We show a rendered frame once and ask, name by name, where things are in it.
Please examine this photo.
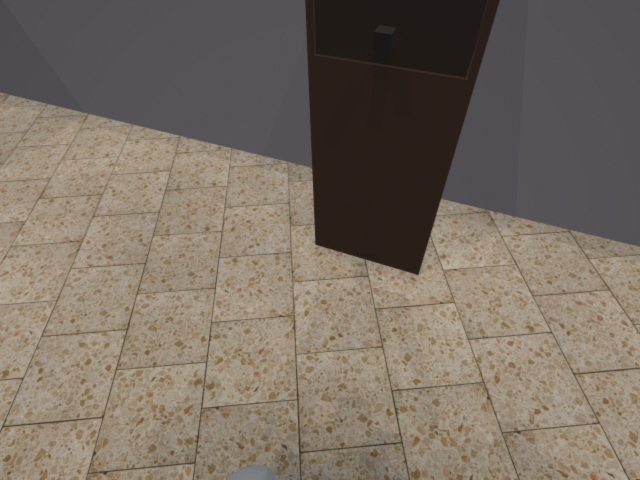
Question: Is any cabinet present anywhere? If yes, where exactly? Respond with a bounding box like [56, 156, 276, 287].
[305, 0, 500, 275]

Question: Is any handle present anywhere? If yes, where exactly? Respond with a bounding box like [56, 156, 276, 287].
[373, 25, 396, 53]

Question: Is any drawer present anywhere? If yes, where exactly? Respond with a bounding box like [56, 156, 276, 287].
[315, 0, 489, 77]

